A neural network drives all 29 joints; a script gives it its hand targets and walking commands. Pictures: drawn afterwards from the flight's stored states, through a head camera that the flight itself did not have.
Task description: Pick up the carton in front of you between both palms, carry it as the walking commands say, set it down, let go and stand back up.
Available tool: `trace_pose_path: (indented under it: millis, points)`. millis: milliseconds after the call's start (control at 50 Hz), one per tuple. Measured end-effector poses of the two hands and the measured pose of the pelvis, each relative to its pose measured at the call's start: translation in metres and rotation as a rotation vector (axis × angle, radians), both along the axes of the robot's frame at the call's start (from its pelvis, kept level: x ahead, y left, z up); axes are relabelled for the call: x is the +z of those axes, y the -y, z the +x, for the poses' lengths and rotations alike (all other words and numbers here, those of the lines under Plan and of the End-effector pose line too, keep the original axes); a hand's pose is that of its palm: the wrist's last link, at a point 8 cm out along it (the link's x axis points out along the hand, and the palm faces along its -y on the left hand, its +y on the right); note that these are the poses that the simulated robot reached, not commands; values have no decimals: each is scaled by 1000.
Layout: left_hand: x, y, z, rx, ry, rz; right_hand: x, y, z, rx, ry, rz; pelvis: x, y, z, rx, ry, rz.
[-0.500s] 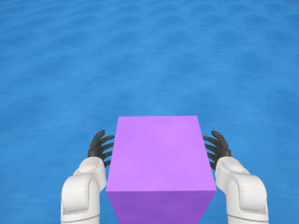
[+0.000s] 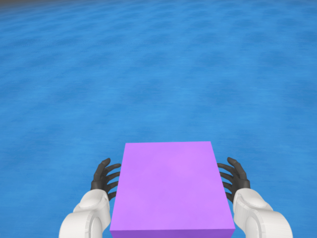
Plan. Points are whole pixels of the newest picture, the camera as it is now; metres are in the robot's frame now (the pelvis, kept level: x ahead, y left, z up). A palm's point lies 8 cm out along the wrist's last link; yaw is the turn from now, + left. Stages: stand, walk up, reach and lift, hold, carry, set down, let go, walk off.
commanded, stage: carry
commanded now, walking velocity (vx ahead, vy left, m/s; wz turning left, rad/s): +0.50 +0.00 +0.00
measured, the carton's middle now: (169, 206) +0.23 +0.01 +0.00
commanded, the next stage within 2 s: none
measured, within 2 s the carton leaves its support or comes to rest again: neither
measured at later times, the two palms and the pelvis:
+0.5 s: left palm (118, 102) +0.56 +0.19 +0.08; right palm (204, 105) +0.53 -0.11 +0.08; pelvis +0.32 +0.06 +0.00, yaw -4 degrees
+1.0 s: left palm (140, 61) +0.87 +0.14 +0.09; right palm (203, 61) +0.88 -0.16 +0.08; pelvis +0.65 -0.01 +0.00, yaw +0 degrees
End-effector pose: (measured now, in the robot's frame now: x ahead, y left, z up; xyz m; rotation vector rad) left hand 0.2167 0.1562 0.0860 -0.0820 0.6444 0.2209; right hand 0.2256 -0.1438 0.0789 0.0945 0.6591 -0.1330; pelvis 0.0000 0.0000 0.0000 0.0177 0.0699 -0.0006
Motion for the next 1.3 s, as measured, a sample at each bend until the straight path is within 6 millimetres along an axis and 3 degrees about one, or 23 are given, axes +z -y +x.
trace_pose_path:
  millis: [120, 260, 320, 400, 500, 600, 660, 760, 820, 900, 1080, 1200, 1240, 1300]
  points:
    - [7, -7, 83, -33, 52, -11, 9, -7, 73, -37, 51, -8, -4, -13, 80, -5, 3, -8]
    - [-26, -32, 195, -62, 36, -56, -12, -32, 176, -66, 36, -44, -31, -43, 186, -39, 18, 2]
    - [-30, -35, 234, -91, -31, -53, -18, -35, 205, -93, -32, -41, -22, -52, 216, -60, 5, -11]
    - [-23, -32, 281, -131, -52, -51, -10, -34, 241, -131, -54, -38, -7, -58, 259, -66, -6, -30]
    - [-8, -31, 341, -130, -5, -48, 6, -32, 304, -128, -8, -41, 1, -55, 320, -58, -15, -40]
    - [1, -25, 404, -93, 48, -42, 13, -26, 377, -93, 46, -33, -4, -42, 390, -49, -8, -30]
    - [-2, -16, 446, -74, 59, -30, 5, -16, 424, -75, 57, -18, -13, -29, 437, -41, 2, -21]
    - [-22, 6, 522, -52, 31, 4, -25, 6, 507, -55, 28, 20, -34, -4, 513, -13, 20, -39]
    - [-27, 10, 552, -25, -43, 3, -29, 11, 545, -28, -44, 18, -22, 5, 544, 4, 10, -21]
    - [-16, 11, 590, 5, -61, 4, -19, 11, 591, 2, -60, 18, -5, 12, 588, 6, 1, 3]
    - [8, 11, 712, -42, 41, -1, 6, 11, 701, -36, 43, 9, -1, 3, 705, -8, 0, 7]
    - [-13, -9, 801, -67, 68, -37, -5, -9, 783, -64, 69, -22, -26, -20, 791, -35, 28, -11]
    - [-23, -12, 826, -71, 31, -56, -10, -12, 805, -65, 32, -46, -27, -24, 807, -41, 23, 3]
    - [-28, -12, 850, -90, -27, -63, -13, -12, 824, -83, -26, -49, -18, -28, 827, -56, 12, -7]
